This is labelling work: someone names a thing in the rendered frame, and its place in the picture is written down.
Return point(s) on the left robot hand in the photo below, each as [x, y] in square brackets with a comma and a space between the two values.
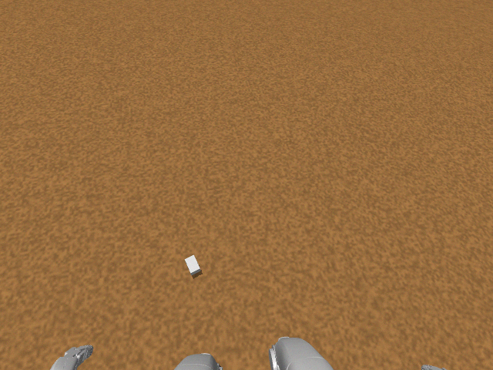
[73, 358]

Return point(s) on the small box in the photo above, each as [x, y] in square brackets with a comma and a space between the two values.
[192, 265]

